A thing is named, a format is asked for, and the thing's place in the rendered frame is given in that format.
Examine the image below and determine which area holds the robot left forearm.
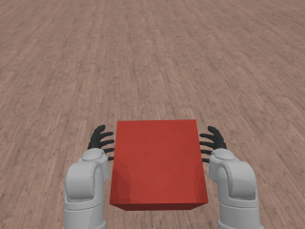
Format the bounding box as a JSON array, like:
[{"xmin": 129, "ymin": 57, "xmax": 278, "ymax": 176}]
[{"xmin": 62, "ymin": 148, "xmax": 110, "ymax": 229}]

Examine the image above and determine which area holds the right robot hand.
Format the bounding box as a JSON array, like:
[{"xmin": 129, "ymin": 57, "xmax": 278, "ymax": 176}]
[{"xmin": 199, "ymin": 126, "xmax": 227, "ymax": 163}]

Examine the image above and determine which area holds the carton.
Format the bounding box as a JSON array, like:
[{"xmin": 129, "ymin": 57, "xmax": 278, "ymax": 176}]
[{"xmin": 109, "ymin": 119, "xmax": 209, "ymax": 211}]

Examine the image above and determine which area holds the left robot hand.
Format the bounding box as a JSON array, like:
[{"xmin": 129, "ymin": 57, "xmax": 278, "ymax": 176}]
[{"xmin": 88, "ymin": 124, "xmax": 115, "ymax": 161}]

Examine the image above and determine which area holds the robot right forearm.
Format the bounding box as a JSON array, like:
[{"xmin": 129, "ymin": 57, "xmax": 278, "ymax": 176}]
[{"xmin": 209, "ymin": 148, "xmax": 265, "ymax": 229}]

